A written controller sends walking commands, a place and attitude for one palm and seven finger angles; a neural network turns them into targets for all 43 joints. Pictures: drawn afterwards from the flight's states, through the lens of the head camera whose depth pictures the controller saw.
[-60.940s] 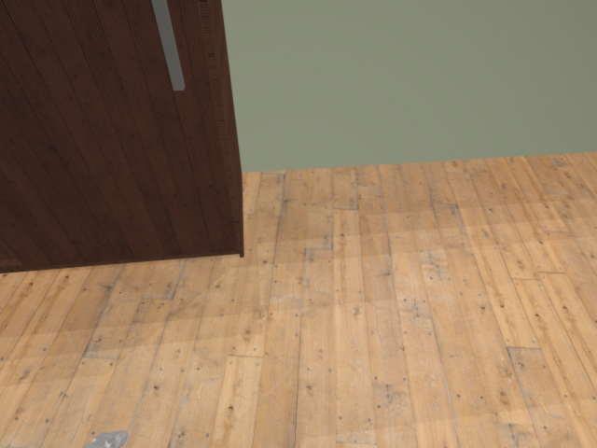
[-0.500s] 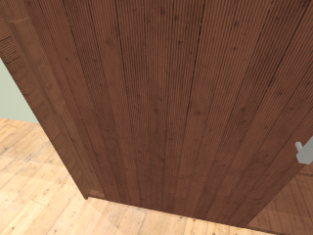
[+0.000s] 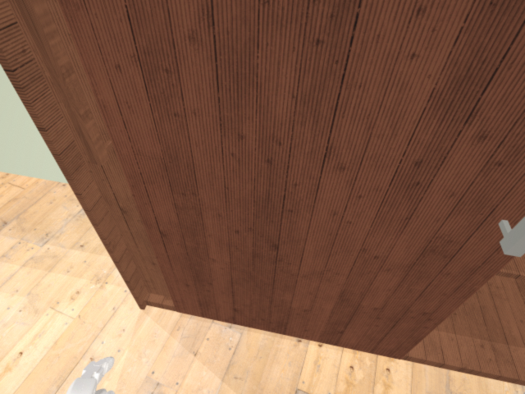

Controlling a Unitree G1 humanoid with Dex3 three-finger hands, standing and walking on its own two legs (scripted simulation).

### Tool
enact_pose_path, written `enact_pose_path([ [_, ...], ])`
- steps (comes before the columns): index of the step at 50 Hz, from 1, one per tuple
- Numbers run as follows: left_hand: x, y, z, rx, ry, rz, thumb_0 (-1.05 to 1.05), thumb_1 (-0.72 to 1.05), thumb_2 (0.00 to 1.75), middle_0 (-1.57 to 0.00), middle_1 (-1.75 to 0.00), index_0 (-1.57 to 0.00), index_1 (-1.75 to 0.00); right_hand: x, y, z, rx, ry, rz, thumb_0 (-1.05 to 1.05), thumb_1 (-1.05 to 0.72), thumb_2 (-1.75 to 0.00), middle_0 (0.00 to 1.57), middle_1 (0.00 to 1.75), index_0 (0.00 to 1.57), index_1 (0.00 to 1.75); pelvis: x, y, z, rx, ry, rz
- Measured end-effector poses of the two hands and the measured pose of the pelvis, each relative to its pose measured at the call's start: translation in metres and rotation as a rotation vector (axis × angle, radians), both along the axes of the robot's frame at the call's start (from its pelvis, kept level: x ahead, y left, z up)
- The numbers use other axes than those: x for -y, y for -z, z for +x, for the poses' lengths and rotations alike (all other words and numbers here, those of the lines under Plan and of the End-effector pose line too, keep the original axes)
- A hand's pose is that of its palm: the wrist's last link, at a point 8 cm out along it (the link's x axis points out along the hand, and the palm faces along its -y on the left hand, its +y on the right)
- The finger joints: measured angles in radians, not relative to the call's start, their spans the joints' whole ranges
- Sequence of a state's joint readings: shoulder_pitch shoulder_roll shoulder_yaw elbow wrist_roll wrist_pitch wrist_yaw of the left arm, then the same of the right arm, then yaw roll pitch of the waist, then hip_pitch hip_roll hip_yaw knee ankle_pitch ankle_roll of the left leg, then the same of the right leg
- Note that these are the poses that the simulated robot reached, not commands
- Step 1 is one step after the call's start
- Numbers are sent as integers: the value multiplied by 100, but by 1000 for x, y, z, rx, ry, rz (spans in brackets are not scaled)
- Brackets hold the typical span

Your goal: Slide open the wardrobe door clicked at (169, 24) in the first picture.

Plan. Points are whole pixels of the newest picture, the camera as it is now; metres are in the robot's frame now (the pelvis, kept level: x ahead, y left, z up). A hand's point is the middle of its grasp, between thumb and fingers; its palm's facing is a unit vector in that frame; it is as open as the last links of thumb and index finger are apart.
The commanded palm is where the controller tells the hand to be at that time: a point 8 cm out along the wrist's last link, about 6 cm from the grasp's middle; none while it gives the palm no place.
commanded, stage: stop walking and hold the door there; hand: right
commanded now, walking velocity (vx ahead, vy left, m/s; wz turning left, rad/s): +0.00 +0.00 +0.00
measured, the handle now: out of the picture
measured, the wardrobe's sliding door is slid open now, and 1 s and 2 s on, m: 0.66 0.66 0.66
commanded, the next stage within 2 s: loosen the grip on the handle in 1.32 s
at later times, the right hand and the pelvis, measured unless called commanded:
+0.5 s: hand out of the picture +0.36 -0.38 +0.17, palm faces +0.49 +0.85 -0.21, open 7.4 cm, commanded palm +0.32 -0.38 +0.14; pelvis -0.04 -0.09 -0.01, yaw -5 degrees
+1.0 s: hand out of the picture +0.35 -0.37 +0.18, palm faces +0.47 +0.87 -0.15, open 7.3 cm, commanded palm +0.32 -0.37 +0.14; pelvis -0.06 -0.09 +0.00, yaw -4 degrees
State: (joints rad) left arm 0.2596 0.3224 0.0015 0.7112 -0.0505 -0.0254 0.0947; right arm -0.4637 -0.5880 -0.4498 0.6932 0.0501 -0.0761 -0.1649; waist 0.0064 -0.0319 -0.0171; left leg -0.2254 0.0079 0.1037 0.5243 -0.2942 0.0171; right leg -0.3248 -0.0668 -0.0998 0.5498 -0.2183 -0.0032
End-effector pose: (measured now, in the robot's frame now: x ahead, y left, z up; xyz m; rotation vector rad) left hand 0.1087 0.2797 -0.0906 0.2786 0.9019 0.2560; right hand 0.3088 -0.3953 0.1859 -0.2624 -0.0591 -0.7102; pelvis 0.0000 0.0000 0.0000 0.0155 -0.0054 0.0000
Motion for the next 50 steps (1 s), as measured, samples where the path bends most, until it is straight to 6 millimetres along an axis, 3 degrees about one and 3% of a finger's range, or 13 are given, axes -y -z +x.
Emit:
enact_pose_path([
  [6,-3,1,-15,-31,-24,17,1,90,90,-20,-30,-20,-30,1,0,0,2,-6,-5,-7,-65,-77,30,129,7,128,3,-1,-1,1,-2,0],
  [11,10,11,-21,-59,-16,-12,1,90,90,-20,-30,-20,-30,2,0,0,-2,-19,-17,-8,-65,-77,31,129,7,129,10,1,-6,1,14,7],
  [15,26,18,-23,-92,5,-22,1,90,90,-20,-30,-20,-30,8,0,0,-6,-70,-27,-9,-62,-77,34,131,10,130,28,2,-12,9,45,-6],
  [21,70,25,-13,-92,71,-8,1,90,90,-20,-30,-20,-30,19,4,2,48,-182,-41,-12,-58,-78,40,136,15,132,67,11,-21,17,106,-31],
  [25,114,28,-3,-49,97,-61,1,90,90,-20,-30,-20,-30,21,7,2,69,-227,-41,-12,-60,-76,42,138,12,131,89,12,-36,25,89,-26],
  [30,172,24,-2,-33,168,-161,1,90,90,-20,-30,-20,-30,18,6,1,71,-246,12,-9,-65,-75,35,137,8,130,98,3,-47,13,95,-7],
  [35,202,19,-4,-34,241,-198,1,90,90,-20,-30,-20,-30,17,6,1,71,-262,46,-7,-68,-74,31,137,6,129,103,0,-51,1,92,-10],
  [41,198,16,-5,-20,261,-187,1,90,90,-21,-30,-21,-30,17,5,1,50,-265,49,-7,-69,-74,30,136,6,131,104,-1,-57,-6,79,0],
  [50,142,12,-22,-23,173,-89,1,90,90,-20,-30,-20,-30,13,4,0,34,-234,55,-6,-71,-75,27,132,3,129,94,0,-62,-8,73,6],
])
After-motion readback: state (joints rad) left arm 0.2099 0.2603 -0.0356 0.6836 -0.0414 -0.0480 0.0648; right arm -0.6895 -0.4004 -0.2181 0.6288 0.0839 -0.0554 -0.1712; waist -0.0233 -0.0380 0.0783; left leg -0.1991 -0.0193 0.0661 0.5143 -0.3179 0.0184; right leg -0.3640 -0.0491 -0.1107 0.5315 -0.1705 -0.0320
